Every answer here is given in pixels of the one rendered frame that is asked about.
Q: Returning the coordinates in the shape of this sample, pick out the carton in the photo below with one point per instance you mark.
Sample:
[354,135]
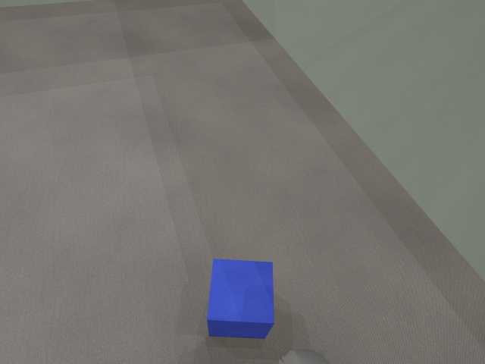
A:
[241,300]

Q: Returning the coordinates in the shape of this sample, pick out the robot right thigh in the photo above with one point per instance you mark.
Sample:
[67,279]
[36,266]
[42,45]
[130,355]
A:
[302,356]

